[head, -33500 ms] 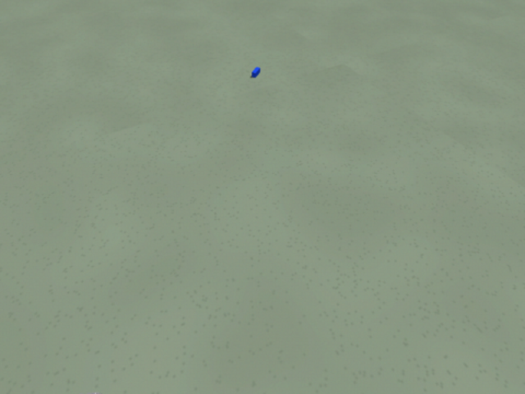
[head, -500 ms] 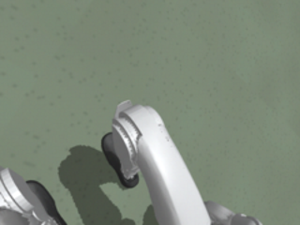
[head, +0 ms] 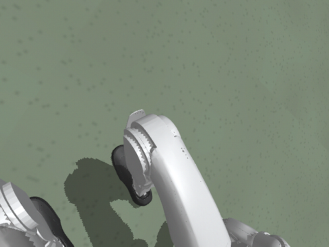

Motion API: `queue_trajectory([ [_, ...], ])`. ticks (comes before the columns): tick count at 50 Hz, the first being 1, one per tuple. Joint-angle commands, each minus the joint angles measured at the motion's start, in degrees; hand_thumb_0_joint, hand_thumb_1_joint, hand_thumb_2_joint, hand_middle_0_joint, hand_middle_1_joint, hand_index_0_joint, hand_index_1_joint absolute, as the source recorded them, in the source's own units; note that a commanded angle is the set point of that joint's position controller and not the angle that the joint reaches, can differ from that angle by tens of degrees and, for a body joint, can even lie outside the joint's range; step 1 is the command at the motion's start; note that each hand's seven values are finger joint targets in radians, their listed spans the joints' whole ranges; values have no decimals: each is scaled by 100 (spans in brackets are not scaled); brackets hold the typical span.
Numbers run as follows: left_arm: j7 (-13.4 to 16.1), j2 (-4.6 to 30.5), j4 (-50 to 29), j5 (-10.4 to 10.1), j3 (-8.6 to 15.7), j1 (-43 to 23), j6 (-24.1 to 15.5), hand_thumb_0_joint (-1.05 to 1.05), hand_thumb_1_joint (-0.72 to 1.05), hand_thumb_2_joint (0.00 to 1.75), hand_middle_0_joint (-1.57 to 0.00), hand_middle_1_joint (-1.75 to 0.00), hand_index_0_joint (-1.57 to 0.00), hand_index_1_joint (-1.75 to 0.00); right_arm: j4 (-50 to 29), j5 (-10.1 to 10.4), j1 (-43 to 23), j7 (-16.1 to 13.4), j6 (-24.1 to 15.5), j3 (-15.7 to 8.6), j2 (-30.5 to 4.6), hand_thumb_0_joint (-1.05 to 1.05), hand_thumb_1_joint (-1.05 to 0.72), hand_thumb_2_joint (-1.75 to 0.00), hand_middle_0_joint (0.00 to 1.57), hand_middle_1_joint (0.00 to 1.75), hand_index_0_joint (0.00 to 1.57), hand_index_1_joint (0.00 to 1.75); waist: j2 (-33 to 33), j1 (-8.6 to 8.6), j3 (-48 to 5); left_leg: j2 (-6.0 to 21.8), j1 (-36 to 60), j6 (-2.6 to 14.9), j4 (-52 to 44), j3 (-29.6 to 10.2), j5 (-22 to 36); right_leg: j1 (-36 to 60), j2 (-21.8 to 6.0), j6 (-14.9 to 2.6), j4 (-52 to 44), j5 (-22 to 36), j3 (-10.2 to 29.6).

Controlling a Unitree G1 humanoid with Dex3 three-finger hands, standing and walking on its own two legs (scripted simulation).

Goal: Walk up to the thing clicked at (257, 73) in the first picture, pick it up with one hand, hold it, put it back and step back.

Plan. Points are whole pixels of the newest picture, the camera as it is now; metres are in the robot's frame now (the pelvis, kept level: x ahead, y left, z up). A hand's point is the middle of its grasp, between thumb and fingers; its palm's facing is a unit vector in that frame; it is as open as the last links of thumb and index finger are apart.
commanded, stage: withdraw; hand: left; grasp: from above
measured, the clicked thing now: out of the picture +0.47 +0.30 -0.30
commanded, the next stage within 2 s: home in 1.00 s
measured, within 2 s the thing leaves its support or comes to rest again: neither
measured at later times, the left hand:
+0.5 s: hand out of the picture +0.49 +0.34 -0.16, palm faces +0.02 -0.40 -0.92, open 14.0 cm
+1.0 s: hand out of the picture +0.47 +0.31 -0.13, palm faces -0.41 -0.23 -0.88, open 13.5 cm
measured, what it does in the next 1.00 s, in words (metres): stands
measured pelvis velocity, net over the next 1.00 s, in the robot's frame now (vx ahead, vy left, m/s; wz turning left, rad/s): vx -0.01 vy -0.01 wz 0.10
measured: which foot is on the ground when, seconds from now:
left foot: down 0.00-1.00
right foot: down 0.00-1.00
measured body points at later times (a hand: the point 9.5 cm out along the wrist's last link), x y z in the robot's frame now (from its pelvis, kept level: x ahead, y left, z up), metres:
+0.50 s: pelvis +0.00 +0.00 +0.01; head +0.27 +0.09 +0.36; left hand +0.49 +0.35 -0.11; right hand +0.00 -0.25 -0.06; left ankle +0.06 +0.13 -0.28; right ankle +0.12 -0.12 -0.28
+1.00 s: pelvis -0.01 -0.01 +0.01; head +0.23 +0.06 +0.39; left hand +0.48 +0.32 -0.08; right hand +0.04 -0.27 -0.09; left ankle +0.06 +0.13 -0.28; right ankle +0.12 -0.12 -0.28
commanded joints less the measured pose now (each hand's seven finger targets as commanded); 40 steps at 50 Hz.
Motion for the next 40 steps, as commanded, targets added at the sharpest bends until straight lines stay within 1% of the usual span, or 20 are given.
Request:
queue_trajectory([
  [1,189,762,-518,53,-248,-1453,-13,0,-43,92,-15,-91,-13,-93,301,-29,1324,43,24,-410,-1961,0,-89,-90,20,30,20,30,2696,-634,-4096,101,2485,280,-1258,592,1336,2618,244,-49,-1220,1891,-563],
  [2,203,856,-458,109,-195,-1478,-13,0,-44,94,-14,-91,-12,-94,346,-20,1365,31,14,-413,-1968,0,-89,-90,20,30,20,30,2759,-611,-4125,116,2507,266,-1319,561,1324,2576,261,-70,-1241,1876,-566],
  [4,195,771,-464,25,-226,-1458,-3,0,-46,94,-11,-95,-9,-97,301,-28,1312,56,16,-423,-1991,0,-89,-90,20,30,20,30,2800,-610,-4002,104,2556,258,-1335,516,1250,2486,221,-72,-1135,1773,-597],
  [6,202,947,-492,172,-207,-1488,-10,0,-48,96,-11,-98,-11,-97,280,-13,1306,32,7,-384,-1946,0,-90,-90,20,30,20,30,2791,-594,-4053,112,2494,292,-1328,513,1179,2445,235,-83,-1243,1753,-545],
  [8,149,963,-578,190,-246,-1466,-29,0,-48,96,-10,-99,-11,-98,323,-14,1230,24,20,-381,-1939,0,-90,-90,20,30,20,30,2881,-541,-4071,92,2547,271,-1337,596,1193,2477,230,-81,-1214,1721,-566],
  [13,16,1380,-1160,846,-103,-1582,-22,0,-51,98,-8,-101,-8,-100,451,39,1356,-12,16,-505,-1774,0,-90,-90,20,30,20,30,3376,-264,-4664,194,2643,187,-1479,714,1518,2674,288,-136,-1332,2065,-439],
  [15,-111,1339,-1606,1046,-91,-1671,22,0,-52,98,-7,-101,-8,-100,404,54,1426,4,18,-607,-1663,0,-90,-90,20,30,20,30,3565,-151,-4997,226,2796,160,-1486,750,1783,2747,280,-160,-1279,2262,-407],
  [17,-328,1208,-2010,1237,-158,-1721,109,0,-53,98,-7,-101,-7,-100,461,103,1543,-49,11,-828,-1618,0,-90,-90,20,30,20,30,3742,-59,-5415,232,2962,160,-1554,830,1829,2736,304,-176,-1352,2276,-333],
  [18,-478,1112,-2359,1326,-242,-1765,137,0,-53,99,-7,-101,-7,-100,532,134,1605,-67,27,-895,-1531,0,-90,-90,20,30,20,30,3876,-4,-5619,218,3051,156,-1619,852,1840,2727,302,-200,-1328,2238,-329],
  [19,-632,894,-2422,1352,-280,-1501,210,0,-54,99,-6,-101,-7,-101,552,208,1695,-104,49,-1050,-1525,0,-91,-90,20,30,20,30,3914,178,-5891,212,3138,142,-1714,907,1852,2803,327,-236,-1367,2209,-303],
  [21,-1003,444,-2463,1466,-545,-1199,344,0,-55,99,-6,-101,-7,-101,615,332,1738,-169,95,-1194,-1350,0,-91,-90,20,30,20,30,3851,420,-6036,184,2977,162,-1726,1017,1830,2718,358,-268,-1390,2166,-209],
  [23,-1405,-147,-2678,1618,-913,-899,420,0,-55,98,-7,-101,-7,-100,773,464,1871,-242,125,-1343,-1152,0,-92,-91,20,30,20,30,3606,501,-5975,144,2684,208,-1756,1068,1783,2514,391,-279,-1395,2108,-134],
  [26,-1876,-926,-2440,1897,-1353,-593,472,0,-50,96,-8,-100,-10,-98,872,580,1904,-379,110,-1610,-1127,0,-91,-90,20,30,20,30,3039,497,-5601,109,2475,258,-1861,1033,1538,1868,395,-319,-1416,1733,-120],
  [29,-2267,-1329,-2153,2152,-1711,-657,320,0,-46,94,-10,-99,-12,-97,1072,624,2041,-557,105,-1726,-1074,0,-90,-90,20,30,20,30,2569,397,-5113,63,2343,275,-2208,883,879,1379,345,-353,-1510,1011,-103],
  [31,-2571,-1343,-2047,2245,-1844,-840,100,0,-46,95,-9,-102,-11,-99,1179,613,1977,-696,88,-1687,-923,0,-89,-89,20,30,20,30,2144,350,-4715,6,2217,293,-2335,846,323,1244,320,-327,-1674,378,-22],
  [32,-2710,-1248,-2065,2387,-1883,-834,-19,0,-46,95,-8,-102,-11,-100,1144,615,1935,-781,75,-1688,-906,0,-89,-89,20,30,20,30,2074,403,-4656,-23,2253,291,-2341,884,231,1248,313,-327,-1705,243,36],
  [35,-2950,-1235,-2185,2849,-2033,-1015,-423,0,-45,95,-8,-104,-11,-101,1034,594,1784,-1013,76,-1723,-872,0,-89,-89,20,30,20,30,2209,464,-4765,-69,2436,270,-2370,1025,324,1238,282,-354,-1671,290,106],
  [37,-2992,-905,-2023,3171,-1938,-929,-702,0,-46,96,-8,-104,-11,-101,951,583,1734,-1146,89,-1694,-833,0,-89,-89,20,30,20,30,2110,571,-4754,-118,2326,281,-2341,1145,274,1294,259,-360,-1667,171,159],
  [39,-3010,-603,-1850,3392,-1847,-853,-979,0,-45,94,-10,-102,-12,-99,852,550,1696,-1282,112,-1609,-747,0,-89,-89,20,30,20,30,2069,631,-4688,-121,2215,298,-2214,1287,367,1389,268,-371,-1681,103,234],
  [40,-3005,-487,-1762,3449,-1805,-857,-1125,0,-45,94,-11,-100,-13,-98,825,512,1681,-1343,129,-1582,-684,0,-89,-89,20,30,20,30,1920,591,-4696,-120,2054,304,-2116,1383,445,1618,287,-360,-1719,57,289],
])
